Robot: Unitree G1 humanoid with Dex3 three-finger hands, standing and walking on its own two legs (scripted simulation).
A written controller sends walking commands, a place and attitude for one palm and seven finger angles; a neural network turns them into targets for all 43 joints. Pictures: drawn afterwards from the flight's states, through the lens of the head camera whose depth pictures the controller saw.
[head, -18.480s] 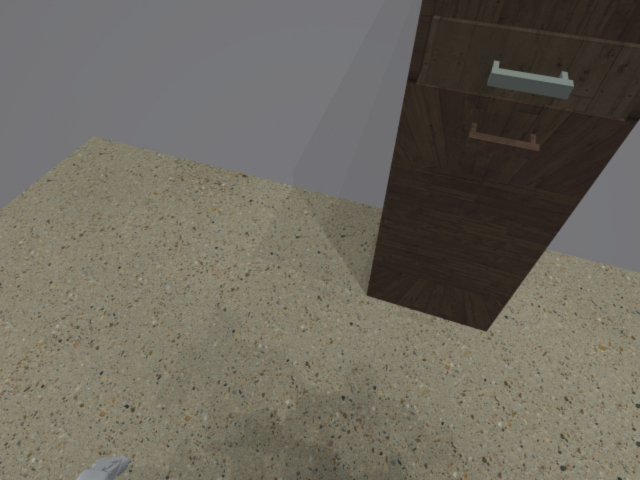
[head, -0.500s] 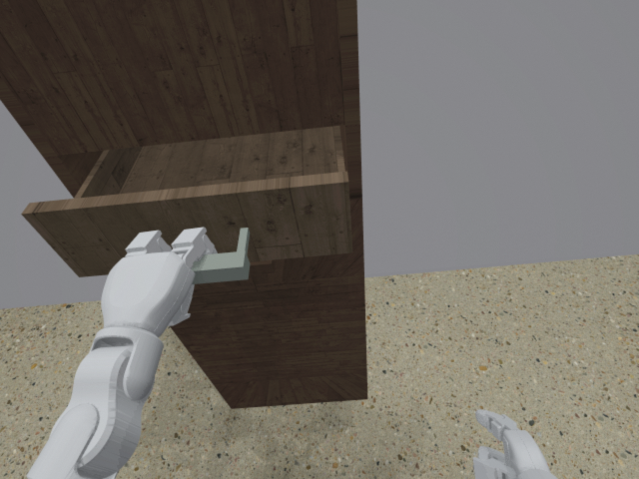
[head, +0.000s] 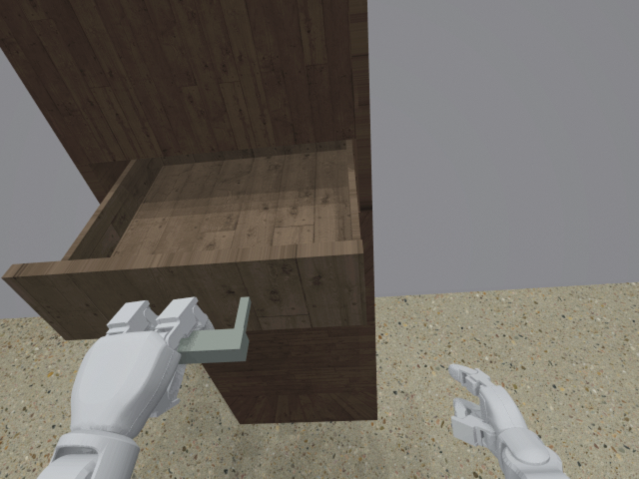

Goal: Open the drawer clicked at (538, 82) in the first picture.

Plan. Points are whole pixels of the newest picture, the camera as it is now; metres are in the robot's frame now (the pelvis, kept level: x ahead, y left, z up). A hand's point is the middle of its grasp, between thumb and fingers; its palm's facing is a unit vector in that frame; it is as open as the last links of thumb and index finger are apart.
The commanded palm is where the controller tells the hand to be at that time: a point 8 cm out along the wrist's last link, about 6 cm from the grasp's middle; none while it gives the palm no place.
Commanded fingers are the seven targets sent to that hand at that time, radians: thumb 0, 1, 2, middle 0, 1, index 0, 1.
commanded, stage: pull the drawer open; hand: left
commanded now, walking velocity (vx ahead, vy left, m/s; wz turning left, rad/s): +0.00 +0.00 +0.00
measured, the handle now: (186, 328) +0.23 +0.18 +0.14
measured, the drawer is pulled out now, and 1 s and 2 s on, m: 0.22 0.29 0.28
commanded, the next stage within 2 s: open the thumb to release the handle in 0.68 s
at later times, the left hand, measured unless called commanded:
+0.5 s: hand (143, 456) +0.11 +0.18 +0.12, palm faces +0.10 -0.17 -0.98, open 6.0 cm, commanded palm +0.04 +0.18 +0.19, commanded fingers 0.00 0.90 0.90 -0.40 -1.35 -0.40 -1.35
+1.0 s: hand (144, 439) +0.12 +0.18 +0.12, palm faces +0.14 -0.16 -0.98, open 6.9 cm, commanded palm +0.07 +0.19 +0.19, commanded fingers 0.00 0.06 0.54 -0.34 -1.26 -0.34 -1.26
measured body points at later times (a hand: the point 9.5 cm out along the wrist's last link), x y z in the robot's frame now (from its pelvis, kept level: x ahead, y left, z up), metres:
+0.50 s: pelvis -0.02 -0.01 +0.00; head -0.05 -0.07 +0.44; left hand +0.10 +0.18 +0.17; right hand +0.20 -0.22 -0.08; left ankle -0.04 +0.09 -0.73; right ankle -0.01 -0.08 -0.73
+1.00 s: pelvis -0.03 -0.01 +0.00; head -0.05 -0.07 +0.45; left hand +0.11 +0.19 +0.18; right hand +0.22 -0.18 -0.08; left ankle -0.04 +0.09 -0.73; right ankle -0.01 -0.08 -0.73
